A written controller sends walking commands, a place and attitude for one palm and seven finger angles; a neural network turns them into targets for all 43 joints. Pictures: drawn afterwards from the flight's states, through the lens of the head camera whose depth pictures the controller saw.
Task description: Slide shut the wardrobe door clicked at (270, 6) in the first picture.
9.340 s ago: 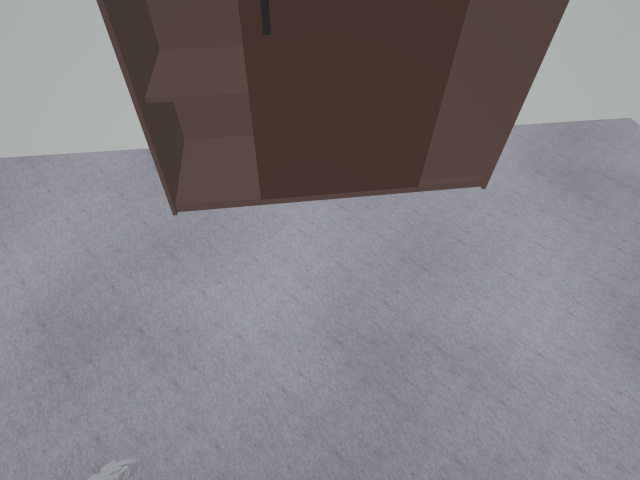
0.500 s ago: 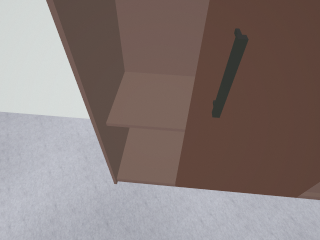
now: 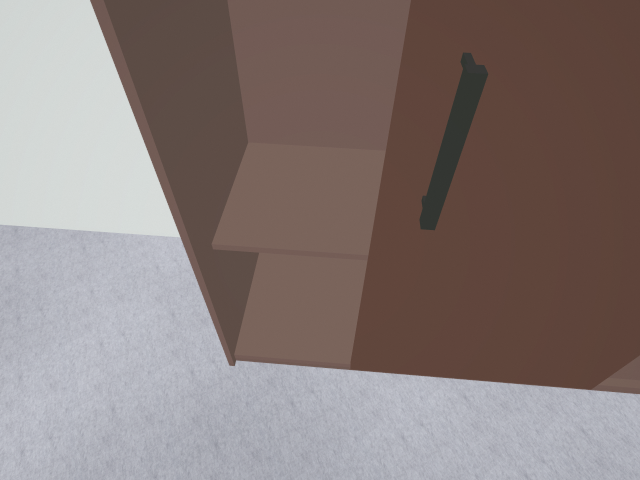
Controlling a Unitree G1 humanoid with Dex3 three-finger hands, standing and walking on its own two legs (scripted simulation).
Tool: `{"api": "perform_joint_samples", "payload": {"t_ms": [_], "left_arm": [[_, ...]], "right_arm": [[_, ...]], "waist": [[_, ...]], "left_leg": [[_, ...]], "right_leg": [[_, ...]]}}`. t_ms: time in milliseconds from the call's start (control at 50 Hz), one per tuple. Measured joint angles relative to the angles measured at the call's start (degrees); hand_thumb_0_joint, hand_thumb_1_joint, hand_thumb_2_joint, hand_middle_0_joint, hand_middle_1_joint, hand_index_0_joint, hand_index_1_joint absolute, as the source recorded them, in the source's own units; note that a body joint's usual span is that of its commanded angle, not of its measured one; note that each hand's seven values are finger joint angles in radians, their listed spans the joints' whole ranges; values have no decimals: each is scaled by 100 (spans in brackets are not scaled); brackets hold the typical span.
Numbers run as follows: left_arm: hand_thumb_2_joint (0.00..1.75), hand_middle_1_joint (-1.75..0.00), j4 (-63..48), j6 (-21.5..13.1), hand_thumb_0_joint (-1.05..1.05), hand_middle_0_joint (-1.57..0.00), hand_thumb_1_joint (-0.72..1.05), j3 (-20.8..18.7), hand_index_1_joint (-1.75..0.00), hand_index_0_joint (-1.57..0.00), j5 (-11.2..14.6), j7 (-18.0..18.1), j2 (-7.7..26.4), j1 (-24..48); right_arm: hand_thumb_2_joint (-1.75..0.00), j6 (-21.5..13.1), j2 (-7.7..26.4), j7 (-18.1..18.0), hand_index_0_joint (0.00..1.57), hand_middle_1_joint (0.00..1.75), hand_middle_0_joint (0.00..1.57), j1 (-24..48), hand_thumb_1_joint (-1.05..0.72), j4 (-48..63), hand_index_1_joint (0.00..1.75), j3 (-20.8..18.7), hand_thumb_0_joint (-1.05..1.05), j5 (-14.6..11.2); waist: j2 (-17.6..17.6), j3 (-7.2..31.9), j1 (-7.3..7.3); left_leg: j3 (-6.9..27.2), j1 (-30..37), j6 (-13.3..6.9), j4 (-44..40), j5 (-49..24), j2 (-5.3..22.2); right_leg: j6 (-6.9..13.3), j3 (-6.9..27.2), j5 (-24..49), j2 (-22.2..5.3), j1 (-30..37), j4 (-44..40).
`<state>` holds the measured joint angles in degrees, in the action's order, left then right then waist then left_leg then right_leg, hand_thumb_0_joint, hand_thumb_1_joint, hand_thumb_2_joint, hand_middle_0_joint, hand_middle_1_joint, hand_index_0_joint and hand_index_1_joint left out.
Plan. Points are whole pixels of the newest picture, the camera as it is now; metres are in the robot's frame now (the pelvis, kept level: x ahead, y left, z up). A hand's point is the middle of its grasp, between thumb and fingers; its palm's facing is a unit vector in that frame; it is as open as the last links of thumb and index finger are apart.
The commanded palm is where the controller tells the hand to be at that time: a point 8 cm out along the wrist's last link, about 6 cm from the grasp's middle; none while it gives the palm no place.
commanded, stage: look again from close up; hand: right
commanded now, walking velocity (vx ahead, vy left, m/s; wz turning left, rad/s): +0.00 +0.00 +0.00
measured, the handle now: (445, 151) +0.54 -0.15 +0.14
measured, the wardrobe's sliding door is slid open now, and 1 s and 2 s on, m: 0.38 0.38 0.38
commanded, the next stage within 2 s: shuffle to correct the standing spot in 0.18 s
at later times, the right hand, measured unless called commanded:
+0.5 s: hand out of the picture -0.03 -0.16 -0.19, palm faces +0.09 +0.99 -0.14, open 7.4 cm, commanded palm none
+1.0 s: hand out of the picture +0.13 -0.19 -0.19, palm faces +0.06 +0.97 -0.24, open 7.3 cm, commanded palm none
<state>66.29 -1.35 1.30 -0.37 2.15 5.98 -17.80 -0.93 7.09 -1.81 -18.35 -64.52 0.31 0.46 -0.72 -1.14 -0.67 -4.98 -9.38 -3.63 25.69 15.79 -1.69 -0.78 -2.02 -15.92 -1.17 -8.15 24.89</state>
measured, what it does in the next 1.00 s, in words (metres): steps on the spot: left foot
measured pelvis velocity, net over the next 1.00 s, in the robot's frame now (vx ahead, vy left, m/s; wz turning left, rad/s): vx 0.07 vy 0.00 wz -0.05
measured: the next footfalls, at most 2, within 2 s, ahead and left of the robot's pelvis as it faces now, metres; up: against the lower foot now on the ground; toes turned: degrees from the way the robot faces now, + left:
left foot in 0.84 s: +0.17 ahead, +0.11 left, +0.00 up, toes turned +0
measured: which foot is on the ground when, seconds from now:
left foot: down 0.00-0.60, up 0.62-0.82, down 0.84-1.00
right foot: down 0.00-1.00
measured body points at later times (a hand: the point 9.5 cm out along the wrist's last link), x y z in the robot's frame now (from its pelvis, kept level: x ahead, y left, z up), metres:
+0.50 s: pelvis +0.01 -0.01 -0.01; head +0.01 -0.02 +0.44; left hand -0.02 +0.20 -0.17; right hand -0.03 -0.22 -0.17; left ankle -0.02 +0.07 -0.74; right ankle -0.03 -0.13 -0.74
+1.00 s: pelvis +0.07 +0.00 -0.02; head +0.11 +0.01 +0.43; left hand +0.02 +0.21 -0.18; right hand +0.12 -0.24 -0.17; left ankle +0.13 +0.11 -0.74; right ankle -0.03 -0.12 -0.74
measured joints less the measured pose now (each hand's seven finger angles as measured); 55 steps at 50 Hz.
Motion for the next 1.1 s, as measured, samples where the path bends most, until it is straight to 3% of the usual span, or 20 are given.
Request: {"api": "perform_joint_samples", "payload": {"t_ms": [340, 540, 580, 640, 680, 720, 780, 840, 980, 1040, 1100], "left_arm": [[90, -30, -6, -13, 0, -20, 92, -13, -30, -20, -9, 1, 6, -9], [90, -30, -23, 68, 0, -20, 91, -90, -30, -20, -77, -79, -1, -310], [90, -30, -27, 31, 0, -20, 91, -94, -30, -20, -75, -79, -44, -341], [90, -30, -73, -157, 0, -20, 91, -97, -30, -20, -97, -39, -92, -401], [90, -30, -101, -248, 0, -20, 91, -70, -30, -20, -106, 38, -122, -469], [90, -30, -89, -265, 0, -20, 91, -25, -30, -20, -110, 97, -178, -552], [90, -30, -4, -185, 0, -20, 91, 22, -30, -20, -96, 124, -244, -631], [90, -30, 37, -75, 0, -20, 91, -5, -30, -20, -36, 90, -282, -698], [90, -30, -141, 119, 0, -20, 91, -272, -30, -20, 81, 52, -22, -330], [90, -30, -273, 113, 0, -20, 91, -309, -30, -20, 55, 42, 69, -69], [90, -30, -432, 101, 0, -20, 91, -324, -30, -20, -11, 41, 144, 139]], "right_arm": [[-90, -6, -26, 3, 20, 30, 20, -60, -91, -20, 30, -12, 0, 10], [-90, 21, 0, 49, 20, 30, 20, -437, -91, 14, 30, -186, 0, 60], [-90, 16, 32, 50, 20, 30, 20, -535, -91, -18, 30, -219, 0, 63], [-90, 63, 45, 71, 20, 30, 20, -602, -91, -116, 30, -221, 0, 77], [-90, 117, 44, 73, 20, 30, 20, -494, -91, -154, 30, -212, 0, 94], [-90, 142, 70, 67, 20, 30, 20, -269, -91, -94, 30, -230, 0, 77], [-90, 137, 95, 43, 20, 30, 20, 167, -91, 121, 30, -244, 0, 43], [-90, 59, 273, 18, 20, 30, 20, 409, -94, 318, 30, -290, 2, 42], [-90, 23, 333, -35, 20, 30, 20, 836, -93, 481, 30, -291, 1, 20], [-90, 123, 285, -46, 20, 30, 20, 996, -92, 545, 30, -296, 0, 14], [-90, 213, 195, -12, 20, 30, 20, 1055, -92, 582, 30, -281, 0, 20]], "waist": [[0, 4, -16], [15, 163, -50], [-101, 172, -47], [-259, 165, -5], [-249, 92, 93], [-217, -32, 176], [-105, -259, 214], [-50, -420, 181], [142, -389, 272], [4, -353, 197], [-68, -326, 77]], "left_leg": [[8, -35, 35, 35, -1, 40], [-85, -66, 21, 545, 501, -53], [-59, -70, 50, 664, 625, -9], [54, -369, 38, 1415, 950, 104], [114, -794, 37, 2333, 1303, 124], [117, -1124, 77, 2665, 1339, 195], [127, -1304, 163, 2024, 837, 325], [140, -1103, 234, 791, -563, 423], [-62, -1248, 237, 1097, -83, 457], [-10, -1342, 257, 1140, -137, 520], [91, -1306, 292, 1002, -281, 498]], "right_leg": [[41, -8, 0, 38, -34, 31], [168, 39, -721, -96, -308, 1023], [105, -24, -824, -76, -245, 1024], [173, -188, -893, 20, -96, 911], [213, -230, -850, 39, 60, 713], [199, -186, -735, 53, 218, 452], [140, -69, -604, 39, 391, 172], [40, -17, -751, 23, 422, 339], [19, 1, -970, -86, -13, 1052], [-70, -95, -971, -32, 81, 747], [-35, -200, -813, -13, 145, 628]]}}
